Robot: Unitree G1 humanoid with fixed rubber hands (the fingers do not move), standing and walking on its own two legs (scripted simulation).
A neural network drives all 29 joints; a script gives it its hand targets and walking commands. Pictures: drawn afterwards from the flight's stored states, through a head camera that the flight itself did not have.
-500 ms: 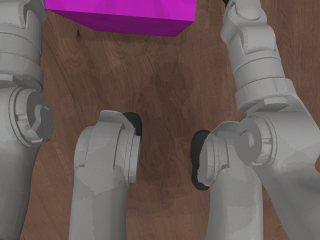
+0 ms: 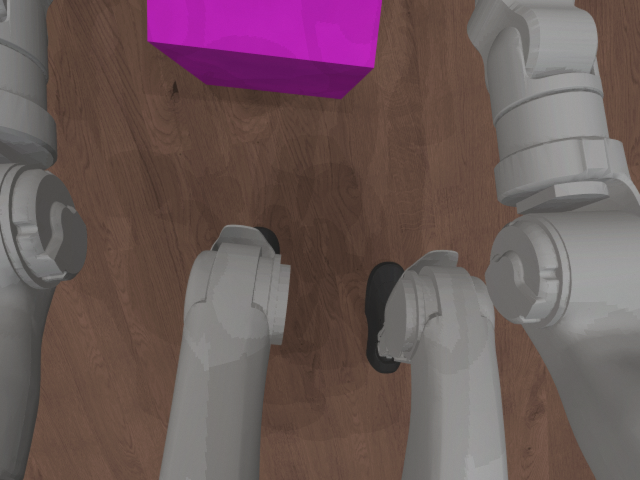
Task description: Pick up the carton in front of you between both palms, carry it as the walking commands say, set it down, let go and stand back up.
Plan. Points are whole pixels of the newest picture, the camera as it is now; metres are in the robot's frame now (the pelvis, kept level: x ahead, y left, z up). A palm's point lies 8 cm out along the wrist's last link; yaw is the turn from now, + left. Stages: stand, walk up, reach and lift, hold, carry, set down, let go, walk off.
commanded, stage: set down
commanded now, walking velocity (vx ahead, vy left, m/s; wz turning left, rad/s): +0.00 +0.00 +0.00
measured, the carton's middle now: out of the picture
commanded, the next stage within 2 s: let go in 0.74 s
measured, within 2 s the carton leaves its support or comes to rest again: neither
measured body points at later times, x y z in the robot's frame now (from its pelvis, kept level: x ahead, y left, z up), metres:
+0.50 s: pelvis +0.02 +0.01 +0.12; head +0.37 +0.07 +0.40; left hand +0.57 +0.33 +0.02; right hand +0.61 -0.06 +0.01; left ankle +0.13 +0.12 -0.39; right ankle +0.10 -0.13 -0.39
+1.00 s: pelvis +0.06 +0.02 +0.25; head +0.37 +0.08 +0.57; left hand +0.52 +0.33 +0.12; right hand +0.56 -0.08 +0.12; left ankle +0.13 +0.12 -0.39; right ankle +0.10 -0.13 -0.39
